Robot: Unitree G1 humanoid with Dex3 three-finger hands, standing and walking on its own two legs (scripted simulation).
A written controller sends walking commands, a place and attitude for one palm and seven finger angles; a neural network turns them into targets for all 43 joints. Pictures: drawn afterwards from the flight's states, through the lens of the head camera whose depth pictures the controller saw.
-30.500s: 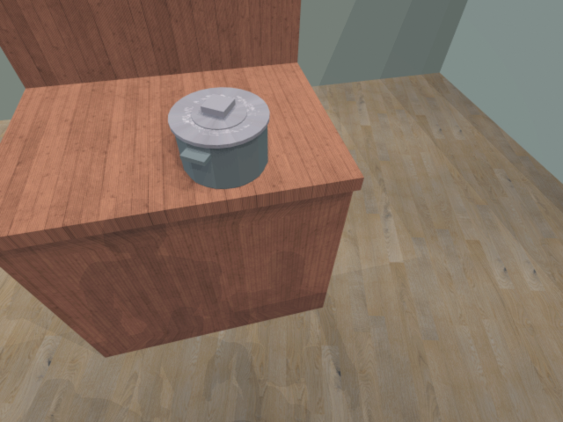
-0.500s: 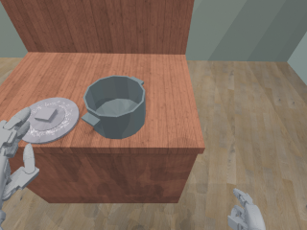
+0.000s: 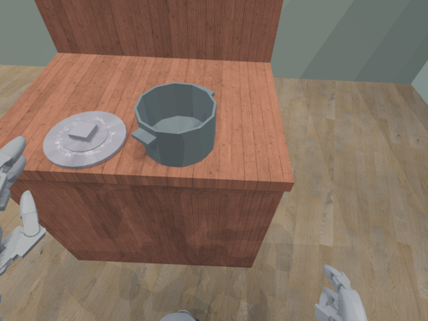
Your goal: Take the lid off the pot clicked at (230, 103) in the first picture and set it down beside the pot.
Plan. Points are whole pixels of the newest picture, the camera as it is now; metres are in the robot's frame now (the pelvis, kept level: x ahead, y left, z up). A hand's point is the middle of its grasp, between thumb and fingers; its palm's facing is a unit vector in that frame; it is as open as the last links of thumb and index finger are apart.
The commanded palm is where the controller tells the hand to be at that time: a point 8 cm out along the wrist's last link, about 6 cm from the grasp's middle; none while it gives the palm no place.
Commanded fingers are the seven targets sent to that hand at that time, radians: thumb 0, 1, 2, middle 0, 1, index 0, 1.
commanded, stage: step back with the hand held close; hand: left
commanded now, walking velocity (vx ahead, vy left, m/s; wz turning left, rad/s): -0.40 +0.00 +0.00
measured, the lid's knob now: (83, 131) +0.53 +0.37 +0.01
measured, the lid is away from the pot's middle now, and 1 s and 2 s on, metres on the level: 0.24 0.24 0.24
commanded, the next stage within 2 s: stop stepping back and stand still in 0.62 s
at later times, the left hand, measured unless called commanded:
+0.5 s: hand out of the picture +0.13 +0.24 +0.19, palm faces +0.32 -0.85 -0.42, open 7.4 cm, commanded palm +0.08 +0.28 +0.20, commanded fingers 0.00 0.90 0.90 -0.20 -0.30 -0.20 -0.30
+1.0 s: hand out of the picture +0.03 +0.24 +0.18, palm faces +0.10 -0.83 -0.55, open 7.4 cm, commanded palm -0.01 +0.30 +0.20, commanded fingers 0.00 0.90 0.90 -0.20 -0.30 -0.20 -0.30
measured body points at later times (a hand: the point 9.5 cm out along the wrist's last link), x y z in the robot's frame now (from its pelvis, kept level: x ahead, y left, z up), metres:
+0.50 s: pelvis -0.07 +0.01 +0.01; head -0.05 +0.03 +0.46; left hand +0.11 +0.29 +0.21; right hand +0.09 -0.22 -0.07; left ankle +0.08 +0.09 -0.72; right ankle -0.17 -0.10 -0.71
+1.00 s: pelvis -0.17 +0.03 +0.02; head -0.13 +0.06 +0.47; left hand +0.02 +0.28 +0.22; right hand -0.06 -0.22 -0.06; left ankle -0.09 +0.12 -0.72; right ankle -0.23 -0.06 -0.71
